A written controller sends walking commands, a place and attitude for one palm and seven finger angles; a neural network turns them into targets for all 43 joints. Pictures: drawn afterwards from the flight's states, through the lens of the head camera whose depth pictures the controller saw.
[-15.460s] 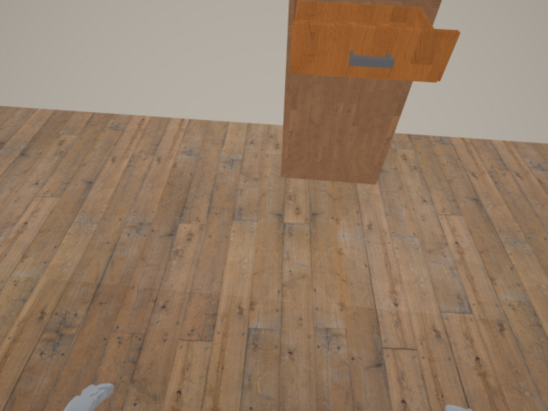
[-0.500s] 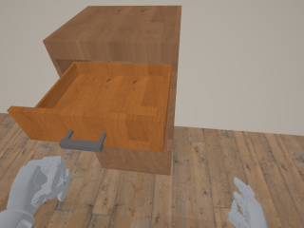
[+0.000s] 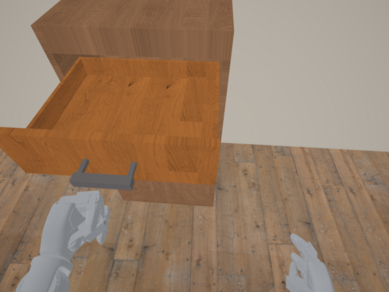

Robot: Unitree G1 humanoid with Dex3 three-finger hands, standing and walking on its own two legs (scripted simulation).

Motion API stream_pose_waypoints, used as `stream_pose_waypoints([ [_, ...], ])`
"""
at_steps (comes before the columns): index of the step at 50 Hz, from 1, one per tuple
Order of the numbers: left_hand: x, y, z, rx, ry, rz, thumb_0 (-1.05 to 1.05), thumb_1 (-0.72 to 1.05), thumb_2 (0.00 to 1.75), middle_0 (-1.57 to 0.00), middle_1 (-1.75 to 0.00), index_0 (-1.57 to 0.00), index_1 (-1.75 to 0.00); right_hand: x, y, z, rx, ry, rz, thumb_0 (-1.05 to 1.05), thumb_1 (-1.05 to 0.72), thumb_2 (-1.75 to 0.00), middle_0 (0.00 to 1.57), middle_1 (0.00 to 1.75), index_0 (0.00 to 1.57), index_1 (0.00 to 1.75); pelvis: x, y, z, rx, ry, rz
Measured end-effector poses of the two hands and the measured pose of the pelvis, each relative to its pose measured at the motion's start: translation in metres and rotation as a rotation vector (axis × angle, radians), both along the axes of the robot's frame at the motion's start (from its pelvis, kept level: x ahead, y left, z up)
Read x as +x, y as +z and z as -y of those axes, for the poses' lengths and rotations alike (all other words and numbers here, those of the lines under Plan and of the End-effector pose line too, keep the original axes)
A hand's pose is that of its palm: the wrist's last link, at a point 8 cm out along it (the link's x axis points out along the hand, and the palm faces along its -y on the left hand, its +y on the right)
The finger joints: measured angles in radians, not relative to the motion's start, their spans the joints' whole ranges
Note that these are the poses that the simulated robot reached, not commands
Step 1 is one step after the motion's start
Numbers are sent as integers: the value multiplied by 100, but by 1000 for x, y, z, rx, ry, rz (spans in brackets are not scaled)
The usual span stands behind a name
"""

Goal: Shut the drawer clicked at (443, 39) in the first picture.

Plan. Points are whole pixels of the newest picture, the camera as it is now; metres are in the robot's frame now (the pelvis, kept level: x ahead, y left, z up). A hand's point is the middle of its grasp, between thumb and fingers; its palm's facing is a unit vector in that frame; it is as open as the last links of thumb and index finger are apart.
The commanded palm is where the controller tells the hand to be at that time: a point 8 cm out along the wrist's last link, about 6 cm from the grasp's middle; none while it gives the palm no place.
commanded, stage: bring the fist close to the handle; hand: left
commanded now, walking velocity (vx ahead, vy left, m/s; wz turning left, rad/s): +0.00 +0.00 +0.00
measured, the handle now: (105, 172) +0.33 +0.21 +0.07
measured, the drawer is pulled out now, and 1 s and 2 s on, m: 0.29 0.29 0.18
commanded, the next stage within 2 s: push the drawer shut in 0.58 s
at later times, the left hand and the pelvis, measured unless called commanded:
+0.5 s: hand (112, 221) +0.23 +0.17 +0.06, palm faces +0.00 -1.00 -0.06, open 3.3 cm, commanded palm +0.21 +0.23 +0.07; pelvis +0.00 +0.00 -0.01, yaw +0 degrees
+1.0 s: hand (114, 208) +0.26 +0.17 +0.06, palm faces -0.02 -1.00 -0.06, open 3.2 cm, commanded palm +0.24 +0.23 +0.07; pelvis -0.01 -0.02 -0.01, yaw +0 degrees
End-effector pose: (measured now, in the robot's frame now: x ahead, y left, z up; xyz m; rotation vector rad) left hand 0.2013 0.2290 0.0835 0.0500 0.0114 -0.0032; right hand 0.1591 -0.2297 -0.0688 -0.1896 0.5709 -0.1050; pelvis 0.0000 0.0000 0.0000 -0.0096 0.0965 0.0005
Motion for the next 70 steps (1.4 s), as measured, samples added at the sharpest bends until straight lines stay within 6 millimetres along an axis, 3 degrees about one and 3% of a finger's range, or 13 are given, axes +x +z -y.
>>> stream_pose_waypoints([
  [13, 13, -23, 13, -16, -31, -21, 2, 90, 90, -140, -160, -140, -160, -1, -13, -7, 2, 6, -60, 1, -90, -90, 20, 30, 20, 30, 1, -10, -8, -4, -3, -46],
  [20, 11, -12, 11, 13, -3, 31, 2, 90, 90, -140, -160, -140, -159, -5, -18, -4, 13, -3, -85, 1, -90, -90, 20, 30, 20, 30, 0, -12, -4, -4, -4, -49],
  [29, 11, -22, 11, 9, -6, -19, 2, 90, 90, -140, -160, -140, -160, -9, -21, 9, 4, -14, -97, 1, -90, -90, 20, 30, 20, 30, -4, -13, 5, -2, 2, -49],
  [38, 12, -12, 6, 21, 12, 32, 2, 90, 90, -140, -160, -140, -159, -9, -18, 25, -9, -28, -86, 1, -90, -90, 20, 30, 20, 30, -3, -12, 15, 0, 5, -46],
  [50, 37, -19, 4, 8, -19, 13, 2, 87, 91, -140, -160, -140, -159, -13, -21, 33, -24, -40, -121, 1, -90, -90, 20, 29, 20, 30, -5, -11, 18, 4, 5, -48],
  [62, 49, -21, -5, 1, -17, 15, -1, 76, 91, -140, -160, -140, -160, -21, -27, 24, -22, -26, -158, 1, -90, -90, 20, 30, 20, 30, -14, -10, 13, -1, 17, -40],
  [70, 69, -22, -4, -5, -29, 19, -2, 76, 93, -140, -160, -140, -160, -32, -31, 17, -25, -22, -184, 1, -90, -90, 20, 30, 20, 30, -24, -11, 9, -2, 20, -37],
])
